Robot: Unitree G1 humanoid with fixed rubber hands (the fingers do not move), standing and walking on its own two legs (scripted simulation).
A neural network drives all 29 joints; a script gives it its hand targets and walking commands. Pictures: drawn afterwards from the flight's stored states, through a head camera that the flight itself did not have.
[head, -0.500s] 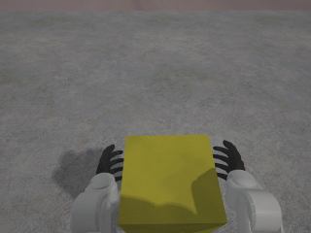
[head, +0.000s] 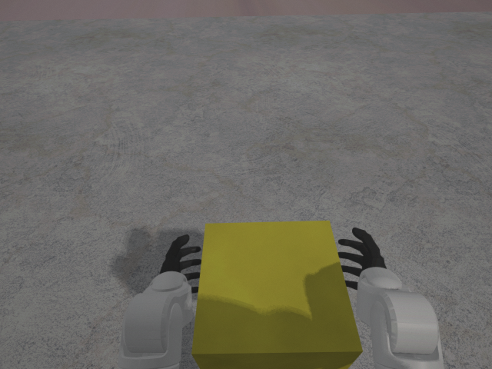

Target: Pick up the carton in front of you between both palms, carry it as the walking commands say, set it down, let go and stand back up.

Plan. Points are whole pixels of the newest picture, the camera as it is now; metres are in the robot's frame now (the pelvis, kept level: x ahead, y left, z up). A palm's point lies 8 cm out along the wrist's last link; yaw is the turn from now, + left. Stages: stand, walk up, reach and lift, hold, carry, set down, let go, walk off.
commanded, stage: carry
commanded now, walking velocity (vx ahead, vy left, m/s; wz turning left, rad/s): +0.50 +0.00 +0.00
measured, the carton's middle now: (268, 310) +0.26 +0.01 -0.05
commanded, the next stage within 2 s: none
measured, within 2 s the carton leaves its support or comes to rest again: neither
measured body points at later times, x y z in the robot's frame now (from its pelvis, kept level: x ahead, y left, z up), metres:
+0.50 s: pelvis +0.33 +0.04 +0.01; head +0.36 +0.05 +0.46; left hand +0.62 +0.17 +0.09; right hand +0.60 -0.13 +0.11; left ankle +0.32 +0.15 -0.73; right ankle +0.27 -0.07 -0.66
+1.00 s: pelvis +0.67 +0.00 +0.01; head +0.69 +0.00 +0.46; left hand +0.95 +0.14 +0.09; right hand +0.95 -0.16 +0.10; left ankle +0.77 +0.12 -0.71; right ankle +0.58 -0.11 -0.73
